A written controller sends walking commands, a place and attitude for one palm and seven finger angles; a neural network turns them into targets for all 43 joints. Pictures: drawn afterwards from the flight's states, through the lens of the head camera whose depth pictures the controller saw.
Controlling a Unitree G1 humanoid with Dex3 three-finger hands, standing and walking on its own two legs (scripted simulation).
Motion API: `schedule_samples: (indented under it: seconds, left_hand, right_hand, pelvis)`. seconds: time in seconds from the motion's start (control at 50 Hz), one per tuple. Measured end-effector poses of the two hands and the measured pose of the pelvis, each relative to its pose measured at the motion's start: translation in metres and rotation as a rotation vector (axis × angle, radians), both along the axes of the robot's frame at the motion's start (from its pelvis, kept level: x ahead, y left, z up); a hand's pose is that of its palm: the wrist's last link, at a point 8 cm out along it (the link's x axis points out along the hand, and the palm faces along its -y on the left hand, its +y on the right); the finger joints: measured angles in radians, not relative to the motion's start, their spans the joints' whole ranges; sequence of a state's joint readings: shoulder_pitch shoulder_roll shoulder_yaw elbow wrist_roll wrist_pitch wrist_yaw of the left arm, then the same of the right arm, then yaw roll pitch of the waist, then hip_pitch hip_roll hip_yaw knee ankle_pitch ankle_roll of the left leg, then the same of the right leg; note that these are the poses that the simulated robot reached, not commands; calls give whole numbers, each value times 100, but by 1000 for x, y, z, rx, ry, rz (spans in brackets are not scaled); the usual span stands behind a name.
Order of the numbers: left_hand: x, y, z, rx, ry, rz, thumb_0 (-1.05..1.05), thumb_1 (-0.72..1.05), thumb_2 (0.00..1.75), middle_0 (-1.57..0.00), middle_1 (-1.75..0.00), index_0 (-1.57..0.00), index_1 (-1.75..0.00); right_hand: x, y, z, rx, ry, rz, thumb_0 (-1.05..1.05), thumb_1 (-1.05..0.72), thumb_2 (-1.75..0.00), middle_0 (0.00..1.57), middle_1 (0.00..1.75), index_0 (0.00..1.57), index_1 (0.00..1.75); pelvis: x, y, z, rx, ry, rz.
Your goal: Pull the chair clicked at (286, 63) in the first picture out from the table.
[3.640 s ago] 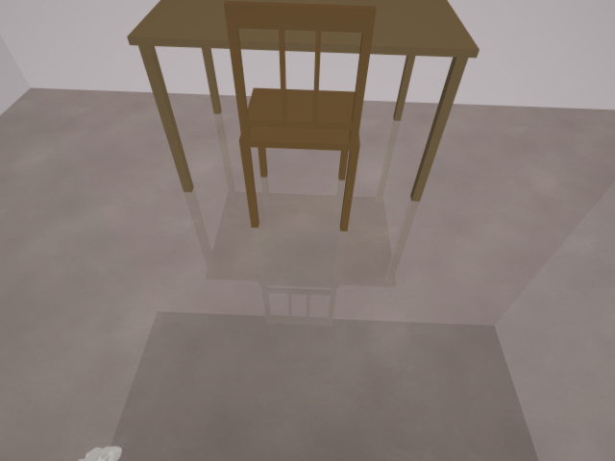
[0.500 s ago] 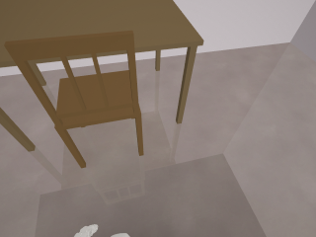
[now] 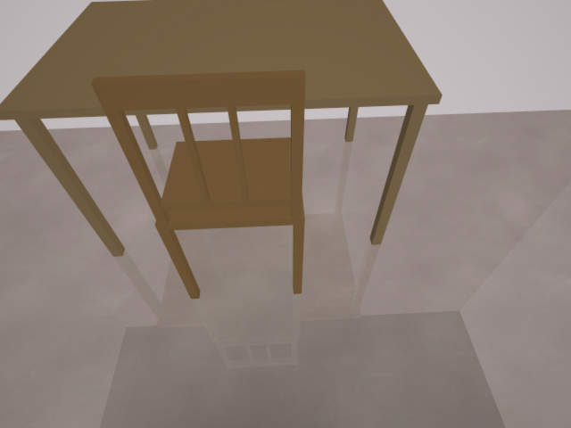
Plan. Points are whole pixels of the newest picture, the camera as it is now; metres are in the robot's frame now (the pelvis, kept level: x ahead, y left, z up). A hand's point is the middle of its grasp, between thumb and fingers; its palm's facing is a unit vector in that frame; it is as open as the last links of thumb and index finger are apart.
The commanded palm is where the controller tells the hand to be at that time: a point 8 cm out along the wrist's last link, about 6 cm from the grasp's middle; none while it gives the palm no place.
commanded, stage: take the last steps up to it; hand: left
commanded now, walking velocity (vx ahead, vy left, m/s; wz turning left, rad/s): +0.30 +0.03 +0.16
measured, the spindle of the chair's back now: (195, 158) +0.69 +0.27 -0.07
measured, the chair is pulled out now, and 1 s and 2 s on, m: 0.00 0.00 0.00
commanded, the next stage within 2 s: come to a stop and stand still in 0.88 s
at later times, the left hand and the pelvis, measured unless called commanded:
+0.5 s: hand out of the picture -0.06 +0.18 -0.17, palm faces +0.19 -0.97 -0.13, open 7.4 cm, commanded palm none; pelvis +0.06 +0.03 +0.00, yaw +5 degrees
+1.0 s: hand (196, 341) +0.28 +0.19 -0.16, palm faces +0.10 -0.97 -0.21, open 7.2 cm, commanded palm none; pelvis +0.21 +0.01 +0.00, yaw +4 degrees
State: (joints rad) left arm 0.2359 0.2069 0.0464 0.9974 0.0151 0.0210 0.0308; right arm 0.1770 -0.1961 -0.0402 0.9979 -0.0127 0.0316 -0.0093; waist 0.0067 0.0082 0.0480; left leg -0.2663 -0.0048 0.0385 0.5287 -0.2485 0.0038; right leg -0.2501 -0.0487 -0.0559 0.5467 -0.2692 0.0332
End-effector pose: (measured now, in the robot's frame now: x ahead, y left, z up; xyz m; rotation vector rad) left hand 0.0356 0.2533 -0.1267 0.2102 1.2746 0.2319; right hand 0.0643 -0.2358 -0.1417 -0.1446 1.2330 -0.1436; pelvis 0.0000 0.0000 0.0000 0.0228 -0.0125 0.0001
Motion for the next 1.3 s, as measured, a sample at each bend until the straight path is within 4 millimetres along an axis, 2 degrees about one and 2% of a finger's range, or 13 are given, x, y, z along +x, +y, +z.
schedule_samples:
  seconds: [0.14, 0.24, 0.32, 0.4, 0.48, 0.56, 0.7, 0.82, 0.88, 0.98, 1.1, 1.18, 1.3]
  left_hand:
    - [-29, -33, 11, -35, -6, 62, 0, 91, 90, -20, -30, -20, -30]
    - [-57, -49, 9, -82, 45, 116, 0, 91, 90, -20, -30, -20, -30]
    - [-83, -53, 4, -124, 122, 173, 0, 90, 90, -20, -30, -21, -30]
    - [-107, -48, -4, -165, 222, 224, 0, 90, 90, -20, -30, -21, -30]
    - [-110, -32, -17, -194, 316, 219, 0, 91, 90, -20, -30, -20, -30]
    - [-66, -10, -16, -179, 291, 163, 1, 91, 90, -20, -30, -20, -30]
    - [67, 17, -10, -112, 62, 88, 1, 91, 90, -19, -30, -20, -30]
    - [184, 8, -6, -65, -88, -5, 0, 91, 90, -19, -30, -20, -30]
    - [222, -3, -9, -50, -152, -23, 0, 91, 90, -19, -30, -20, -30]
    - [234, -19, -1, -70, -127, 2, 0, 91, 90, -19, -30, -20, -30]
    - [234, -9, 1, -60, -55, 24, -1, 95, 90, -20, -30, -20, -30]
    - [230, -2, -13, -92, -5, 46, -1, 94, 90, -20, -30, -20, -30]
    - [220, 3, -22, -121, 74, 75, 0, 92, 90, -20, -30, -20, -30]
  right_hand:
    - [11, -16, 5, 14, 27, 63, 0, -90, -90, 20, 30, 20, 30]
    - [20, -15, 13, 7, 44, 103, 1, -91, -90, 20, 30, 20, 30]
    - [36, -2, 16, -2, 58, 140, 1, -91, -90, 20, 30, 19, 30]
    - [60, 22, 18, -13, 32, 169, 1, -91, -90, 20, 30, 19, 30]
    - [74, 46, 15, -24, -19, 148, 0, -91, -90, 20, 30, 20, 30]
    - [67, 46, 21, -52, -9, 75, -1, -94, -90, 21, 30, 20, 30]
    - [33, 50, 15, -19, 185, 23, 0, -92, -90, 20, 30, 20, 30]
    - [26, 46, -3, 40, 319, -39, 0, -91, -90, 20, 30, 20, 30]
    - [40, 38, -15, 59, 354, -50, 0, -91, -90, 21, 30, 20, 30]
    - [105, 26, -8, 38, 260, -33, 1, -91, -90, 20, 30, 20, 30]
    - [188, 26, 4, -1, 110, 10, 1, -92, -90, 20, 30, 20, 30]
    - [221, 30, 5, -35, 63, 27, 1, -94, -90, 20, 30, 20, 30]
    - [248, 44, 17, -60, 46, 60, 1, -94, -90, 20, 30, 20, 30]
  pelvis:
    - [4, -14, 11, -1, -1, 57]
    - [13, -13, 16, -1, 7, 90]
    - [22, -5, 16, -9, 15, 103]
    - [36, 11, 12, -25, 17, 106]
    - [52, 29, 2, -30, 8, 89]
    - [72, 37, 7, -21, 5, 74]
    - [113, 36, 11, -5, 5, 73]
    - [158, 19, -2, 6, -3, 65]
    - [179, 9, -11, -6, -9, 68]
    - [203, 6, 1, -20, -8, 66]
    - [228, 12, 9, -32, 6, 56]
    - [242, 25, 3, -59, -10, 46]
    - [251, 32, 6, -22, -7, 42]
